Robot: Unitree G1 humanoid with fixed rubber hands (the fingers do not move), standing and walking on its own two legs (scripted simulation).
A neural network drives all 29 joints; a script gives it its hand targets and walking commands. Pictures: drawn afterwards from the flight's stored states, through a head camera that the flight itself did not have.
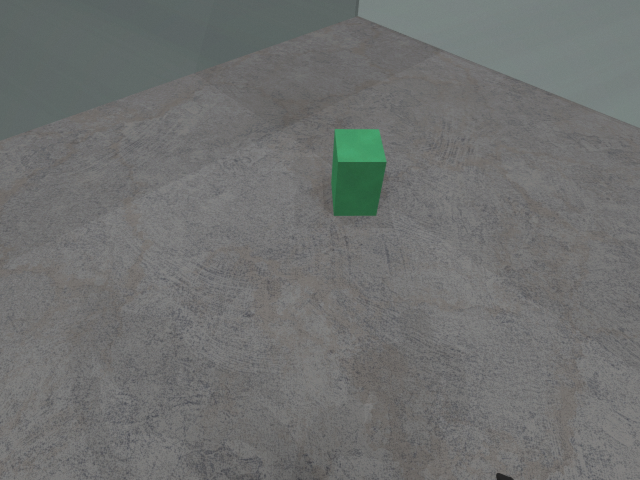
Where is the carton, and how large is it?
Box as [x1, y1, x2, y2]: [331, 129, 386, 215]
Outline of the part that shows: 335,129 331,179 334,215 375,215 386,162 378,129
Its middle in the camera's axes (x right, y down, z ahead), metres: +0.17 -0.30 +1.70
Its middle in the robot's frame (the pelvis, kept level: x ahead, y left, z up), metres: +1.41 -0.14 -0.61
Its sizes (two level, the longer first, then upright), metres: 0.227 0.191 0.299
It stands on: the floor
